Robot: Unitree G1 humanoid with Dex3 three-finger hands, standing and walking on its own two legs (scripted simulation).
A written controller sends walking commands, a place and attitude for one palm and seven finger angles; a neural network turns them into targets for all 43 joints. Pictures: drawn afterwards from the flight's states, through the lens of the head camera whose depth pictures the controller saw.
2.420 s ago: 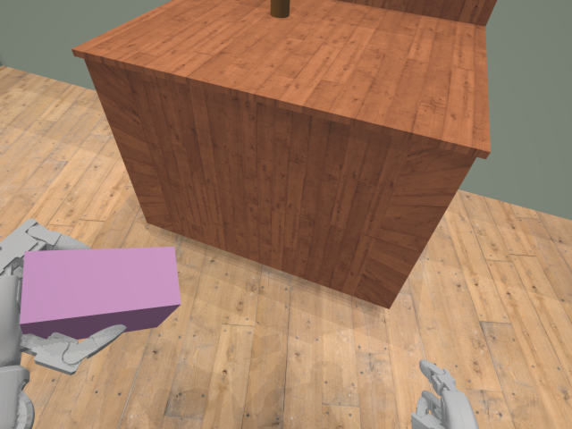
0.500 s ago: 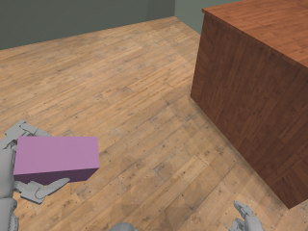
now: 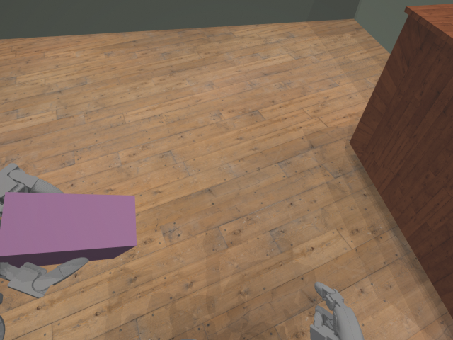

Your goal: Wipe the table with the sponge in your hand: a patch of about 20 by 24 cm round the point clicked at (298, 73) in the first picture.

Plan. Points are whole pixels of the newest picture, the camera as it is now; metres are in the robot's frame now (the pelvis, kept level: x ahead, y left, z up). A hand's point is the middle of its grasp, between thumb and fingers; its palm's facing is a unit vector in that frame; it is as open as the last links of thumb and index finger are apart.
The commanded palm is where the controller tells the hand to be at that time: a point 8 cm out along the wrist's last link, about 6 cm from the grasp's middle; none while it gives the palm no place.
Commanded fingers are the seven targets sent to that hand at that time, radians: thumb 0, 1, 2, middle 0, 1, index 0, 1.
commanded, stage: walk around to get in front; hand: left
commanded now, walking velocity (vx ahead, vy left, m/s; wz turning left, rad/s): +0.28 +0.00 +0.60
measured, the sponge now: (89, 230) +0.22 +0.20 +0.15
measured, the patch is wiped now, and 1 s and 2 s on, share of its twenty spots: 0.00 0.00 0.00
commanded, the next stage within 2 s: none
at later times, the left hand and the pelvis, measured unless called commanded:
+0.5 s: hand out of the picture +0.11 +0.32 +0.18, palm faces +0.66 -0.66 -0.36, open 10.6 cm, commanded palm +0.05 +0.34 +0.18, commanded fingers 0.00 0.10 1.30 -1.20 -1.60 -1.20 -1.60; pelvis -0.02 +0.03 -0.01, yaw +17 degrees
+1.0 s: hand out of the picture +0.16 +0.35 +0.15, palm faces +0.71 -0.56 -0.43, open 10.6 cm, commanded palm +0.09 +0.36 +0.18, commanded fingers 0.00 0.10 1.30 -1.20 -1.60 -1.20 -1.60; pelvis +0.07 +0.04 +0.00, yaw +27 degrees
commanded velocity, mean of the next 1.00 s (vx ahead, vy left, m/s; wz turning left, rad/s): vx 0.35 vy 0.00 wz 0.36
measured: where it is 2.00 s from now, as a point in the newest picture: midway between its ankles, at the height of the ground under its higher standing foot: (186, 310)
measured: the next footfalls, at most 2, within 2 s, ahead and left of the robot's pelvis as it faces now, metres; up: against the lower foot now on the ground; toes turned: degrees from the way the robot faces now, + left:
right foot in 0.02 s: +0.04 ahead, -0.10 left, +0.00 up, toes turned -4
left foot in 0.46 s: -0.02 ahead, +0.16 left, +0.00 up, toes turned +24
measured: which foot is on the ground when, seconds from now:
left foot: down 0.00-0.02, up 0.04-0.44, down 0.46-0.82, up 0.84-1.00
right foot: up 0.00-0.00, down 0.02-0.46, up 0.48-0.80, down 0.82-1.00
